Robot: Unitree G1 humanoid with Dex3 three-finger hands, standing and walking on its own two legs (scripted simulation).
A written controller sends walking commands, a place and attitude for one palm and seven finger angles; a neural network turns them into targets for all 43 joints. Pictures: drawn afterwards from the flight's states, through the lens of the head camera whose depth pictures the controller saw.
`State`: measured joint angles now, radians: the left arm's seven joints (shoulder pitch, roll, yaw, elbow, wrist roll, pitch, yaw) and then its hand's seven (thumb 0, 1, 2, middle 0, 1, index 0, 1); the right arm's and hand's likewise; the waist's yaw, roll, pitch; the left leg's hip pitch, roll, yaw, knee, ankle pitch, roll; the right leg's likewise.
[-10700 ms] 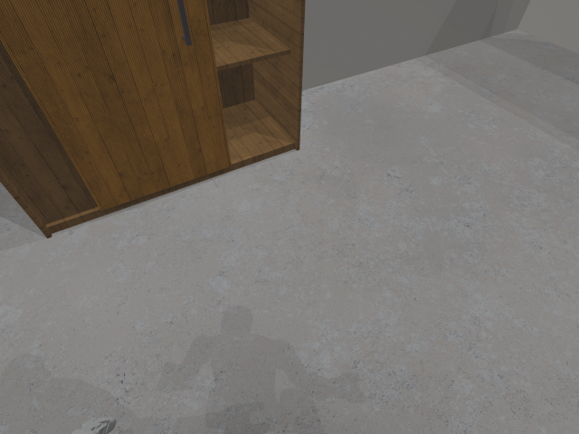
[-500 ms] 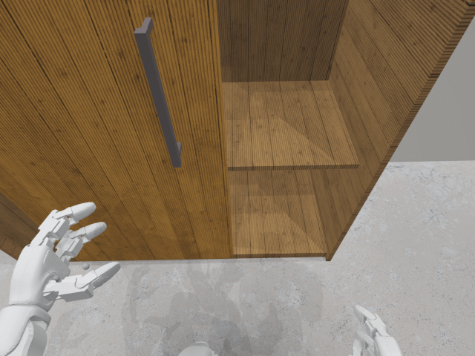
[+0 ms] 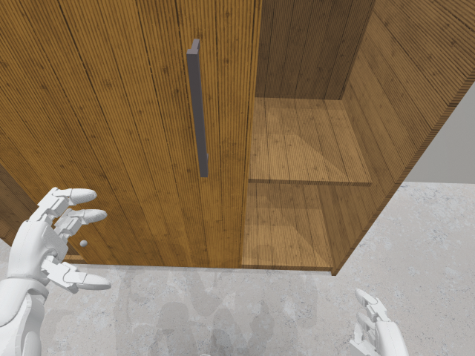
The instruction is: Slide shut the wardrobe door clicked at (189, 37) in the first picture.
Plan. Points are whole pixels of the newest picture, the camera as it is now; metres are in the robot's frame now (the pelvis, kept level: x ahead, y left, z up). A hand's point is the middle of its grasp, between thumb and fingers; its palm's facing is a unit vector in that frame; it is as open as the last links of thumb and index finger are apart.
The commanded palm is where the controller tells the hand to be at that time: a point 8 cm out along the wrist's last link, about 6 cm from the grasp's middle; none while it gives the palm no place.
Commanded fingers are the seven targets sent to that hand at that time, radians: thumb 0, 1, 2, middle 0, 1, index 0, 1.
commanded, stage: raise the hand with hooked fingers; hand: left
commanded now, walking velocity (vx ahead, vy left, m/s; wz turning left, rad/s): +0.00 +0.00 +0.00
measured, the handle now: (200, 118) +0.53 +0.12 +0.11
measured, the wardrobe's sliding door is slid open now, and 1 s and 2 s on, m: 0.39 0.39 0.39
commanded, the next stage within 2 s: move the hooked fingers beside the handle in 0.78 s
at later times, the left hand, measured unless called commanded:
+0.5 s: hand (60, 214) +0.28 +0.29 +0.12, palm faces +0.09 -1.00 -0.03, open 14.0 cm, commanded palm +0.24 +0.34 +0.12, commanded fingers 0.00 -0.50 0.30 -0.30 -1.20 -0.30 -1.20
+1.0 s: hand (77, 213) +0.29 +0.27 +0.11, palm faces +0.12 -0.99 -0.03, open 14.0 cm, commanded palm +0.26 +0.31 +0.11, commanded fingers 0.00 -0.50 0.30 -0.30 -1.20 -0.30 -1.20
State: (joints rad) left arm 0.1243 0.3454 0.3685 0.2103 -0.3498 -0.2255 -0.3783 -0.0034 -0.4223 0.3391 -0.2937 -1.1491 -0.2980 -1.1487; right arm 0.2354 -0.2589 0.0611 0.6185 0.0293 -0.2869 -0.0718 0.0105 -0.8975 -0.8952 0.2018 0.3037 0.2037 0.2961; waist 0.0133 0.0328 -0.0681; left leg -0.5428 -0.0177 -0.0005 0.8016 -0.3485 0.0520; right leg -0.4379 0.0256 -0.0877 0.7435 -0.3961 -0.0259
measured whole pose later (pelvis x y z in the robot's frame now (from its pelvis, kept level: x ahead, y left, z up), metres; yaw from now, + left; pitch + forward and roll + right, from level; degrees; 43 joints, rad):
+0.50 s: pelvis +0.00 +0.02 +0.02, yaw +0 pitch +2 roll -2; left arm -0.01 0.40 0.42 0.30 -0.32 -0.11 -0.41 -0.01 -0.50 0.30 -0.30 -1.20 -0.30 -1.20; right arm 0.27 -0.28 0.06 0.66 0.03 -0.27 -0.08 0.01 -0.90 -0.90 0.20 0.30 0.21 0.30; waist 0.01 0.04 -0.05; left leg -0.40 -0.04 0.02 0.66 -0.29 0.07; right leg -0.29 0.01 -0.07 0.59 -0.33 0.00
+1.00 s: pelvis +0.00 -0.01 +0.02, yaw +0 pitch +2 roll -1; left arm -0.06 0.39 0.42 0.39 -0.32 -0.16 -0.41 -0.01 -0.50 0.30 -0.30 -1.20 -0.30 -1.20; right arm 0.25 -0.28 0.06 0.68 0.03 -0.28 -0.10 0.01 -0.90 -0.90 0.20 0.30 0.20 0.30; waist 0.01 0.05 -0.03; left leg -0.40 -0.02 0.00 0.66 -0.29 0.04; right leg -0.30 0.03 -0.09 0.61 -0.34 -0.03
